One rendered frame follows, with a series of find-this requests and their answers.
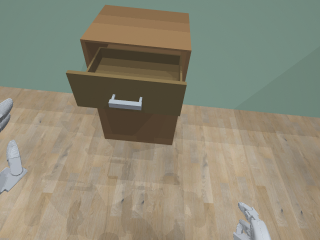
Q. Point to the drawer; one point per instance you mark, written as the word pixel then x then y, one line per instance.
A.
pixel 129 75

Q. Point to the right robot hand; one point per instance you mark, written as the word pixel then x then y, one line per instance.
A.
pixel 256 230

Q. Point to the left robot hand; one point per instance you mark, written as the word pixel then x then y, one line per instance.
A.
pixel 10 176

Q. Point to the cabinet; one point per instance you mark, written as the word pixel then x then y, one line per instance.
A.
pixel 139 29

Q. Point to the handle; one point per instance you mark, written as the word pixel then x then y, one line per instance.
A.
pixel 123 104

